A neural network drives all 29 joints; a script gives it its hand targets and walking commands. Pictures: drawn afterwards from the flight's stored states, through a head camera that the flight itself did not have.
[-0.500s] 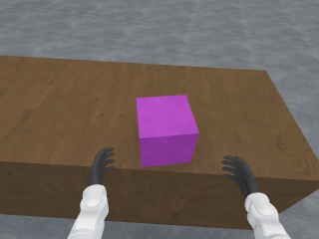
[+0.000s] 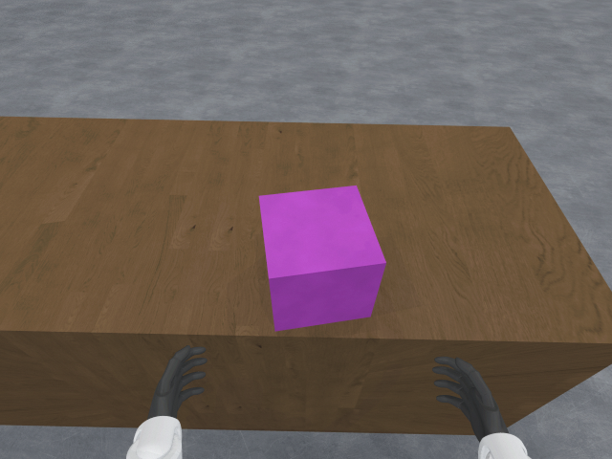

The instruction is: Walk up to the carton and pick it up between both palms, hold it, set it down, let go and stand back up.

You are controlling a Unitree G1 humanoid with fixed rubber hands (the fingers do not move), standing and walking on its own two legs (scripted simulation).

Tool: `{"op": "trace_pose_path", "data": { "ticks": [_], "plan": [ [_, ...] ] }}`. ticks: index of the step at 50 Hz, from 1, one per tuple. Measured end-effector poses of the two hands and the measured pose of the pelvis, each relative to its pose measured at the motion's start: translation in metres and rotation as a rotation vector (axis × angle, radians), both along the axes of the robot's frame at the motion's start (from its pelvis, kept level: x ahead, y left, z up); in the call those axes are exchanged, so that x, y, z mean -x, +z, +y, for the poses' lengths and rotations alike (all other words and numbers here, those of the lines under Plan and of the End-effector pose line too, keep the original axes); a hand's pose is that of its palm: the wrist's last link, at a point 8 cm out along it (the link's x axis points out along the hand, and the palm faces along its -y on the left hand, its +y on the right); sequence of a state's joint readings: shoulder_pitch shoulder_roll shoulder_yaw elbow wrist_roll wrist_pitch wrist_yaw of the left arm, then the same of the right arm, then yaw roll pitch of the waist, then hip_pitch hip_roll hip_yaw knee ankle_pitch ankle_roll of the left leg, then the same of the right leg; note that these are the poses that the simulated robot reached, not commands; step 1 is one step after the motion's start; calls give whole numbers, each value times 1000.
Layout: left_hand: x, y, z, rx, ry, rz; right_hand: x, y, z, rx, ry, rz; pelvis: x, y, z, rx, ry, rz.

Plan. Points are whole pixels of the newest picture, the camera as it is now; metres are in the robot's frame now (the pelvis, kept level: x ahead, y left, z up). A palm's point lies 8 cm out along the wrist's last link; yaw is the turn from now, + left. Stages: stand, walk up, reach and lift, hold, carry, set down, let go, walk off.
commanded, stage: set down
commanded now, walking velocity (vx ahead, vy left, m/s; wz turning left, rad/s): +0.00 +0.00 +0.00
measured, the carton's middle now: (316, 257) +0.44 +0.03 -0.04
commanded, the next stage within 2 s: let go in 0.44 s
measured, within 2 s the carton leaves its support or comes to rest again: neither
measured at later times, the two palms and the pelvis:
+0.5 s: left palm (150, 438) +0.15 +0.23 -0.07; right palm (487, 452) +0.16 -0.21 -0.07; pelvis -0.01 +0.01 +0.00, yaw +0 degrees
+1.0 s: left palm (152, 440) +0.15 +0.23 -0.09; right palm out of the picture +0.14 -0.21 -0.08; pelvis -0.01 +0.01 +0.00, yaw -1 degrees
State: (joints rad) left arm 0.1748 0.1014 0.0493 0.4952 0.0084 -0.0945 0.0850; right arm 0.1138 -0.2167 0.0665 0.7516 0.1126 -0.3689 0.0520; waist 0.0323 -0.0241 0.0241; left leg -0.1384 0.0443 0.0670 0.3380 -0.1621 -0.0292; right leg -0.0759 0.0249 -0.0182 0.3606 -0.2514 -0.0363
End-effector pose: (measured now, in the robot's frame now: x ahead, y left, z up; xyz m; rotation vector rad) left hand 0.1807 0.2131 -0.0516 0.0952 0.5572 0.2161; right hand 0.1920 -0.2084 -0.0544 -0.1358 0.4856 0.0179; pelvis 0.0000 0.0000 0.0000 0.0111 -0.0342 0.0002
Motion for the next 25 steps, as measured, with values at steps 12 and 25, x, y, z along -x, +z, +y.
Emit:
{"op": "trace_pose_path", "data": {
  "ticks": [12, 25],
  "plan": [
    [19, -19, 0, 27, -17, 133, 14, -10, -1, 44, -9, 100, 3, 0, 4, 1, -3, -32],
    [31, -23, 19, 1, -28, 190, 33, -19, -3, 66, -47, 150, 11, -2, 7, 2, 2, -50]
  ]
}}
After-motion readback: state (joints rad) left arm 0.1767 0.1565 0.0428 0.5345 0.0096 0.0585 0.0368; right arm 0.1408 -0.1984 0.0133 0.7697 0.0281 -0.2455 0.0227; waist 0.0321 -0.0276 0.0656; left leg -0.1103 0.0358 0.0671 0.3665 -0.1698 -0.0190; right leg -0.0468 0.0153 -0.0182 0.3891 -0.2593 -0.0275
